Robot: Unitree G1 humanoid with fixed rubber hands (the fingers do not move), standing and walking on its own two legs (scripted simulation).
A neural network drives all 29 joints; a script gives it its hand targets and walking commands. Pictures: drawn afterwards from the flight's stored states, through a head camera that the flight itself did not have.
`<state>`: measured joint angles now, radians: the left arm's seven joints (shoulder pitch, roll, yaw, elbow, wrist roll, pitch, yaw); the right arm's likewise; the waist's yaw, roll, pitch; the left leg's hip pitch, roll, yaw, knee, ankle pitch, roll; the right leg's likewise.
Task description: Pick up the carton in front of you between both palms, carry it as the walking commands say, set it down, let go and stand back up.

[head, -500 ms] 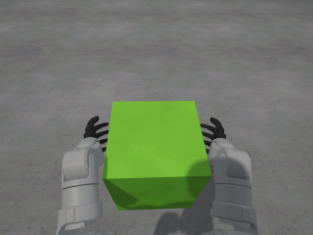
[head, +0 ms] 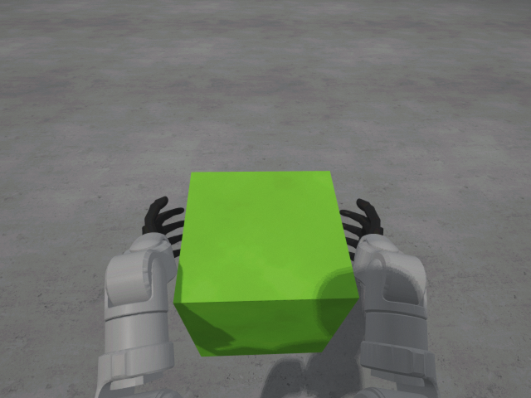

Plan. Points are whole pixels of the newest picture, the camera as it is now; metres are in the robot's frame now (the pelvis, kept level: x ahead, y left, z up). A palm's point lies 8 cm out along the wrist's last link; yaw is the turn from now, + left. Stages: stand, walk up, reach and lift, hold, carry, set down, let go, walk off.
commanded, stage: carry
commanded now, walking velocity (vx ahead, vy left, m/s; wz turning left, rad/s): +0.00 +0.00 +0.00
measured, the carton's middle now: (261, 269) +0.33 +0.00 +0.05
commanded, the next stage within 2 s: none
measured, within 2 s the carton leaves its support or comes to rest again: neither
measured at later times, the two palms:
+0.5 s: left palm (147, 228) +0.37 +0.18 +0.10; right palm (341, 225) +0.38 -0.12 +0.10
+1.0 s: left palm (192, 168) +0.58 +0.15 +0.06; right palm (332, 165) +0.60 -0.16 +0.06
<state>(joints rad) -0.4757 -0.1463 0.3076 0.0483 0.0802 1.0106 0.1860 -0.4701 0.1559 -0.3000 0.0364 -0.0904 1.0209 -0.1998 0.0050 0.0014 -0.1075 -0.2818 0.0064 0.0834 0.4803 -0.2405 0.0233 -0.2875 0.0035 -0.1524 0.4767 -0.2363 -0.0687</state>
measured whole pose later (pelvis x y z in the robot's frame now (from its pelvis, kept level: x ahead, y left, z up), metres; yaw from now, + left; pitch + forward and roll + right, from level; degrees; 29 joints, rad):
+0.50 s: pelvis +0.05 +0.02 -0.01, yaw +1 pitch +4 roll +0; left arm -0.44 -0.13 0.29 0.05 0.06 1.00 0.20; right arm -0.46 0.17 -0.30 0.07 -0.10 0.99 -0.20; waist -0.01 0.00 -0.15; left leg -0.30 -0.01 0.09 0.56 -0.34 0.06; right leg -0.39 -0.01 -0.10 0.79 -0.48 -0.05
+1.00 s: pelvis +0.26 -0.03 -0.01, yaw +1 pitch +5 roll -1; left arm -0.40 -0.16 0.26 -0.04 0.02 0.91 0.18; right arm -0.39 0.17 -0.30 -0.07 -0.06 0.93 -0.20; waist 0.09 0.04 -0.01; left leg -0.62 0.03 0.04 0.97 -0.25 0.00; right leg -0.34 0.07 -0.08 0.60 -0.35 -0.10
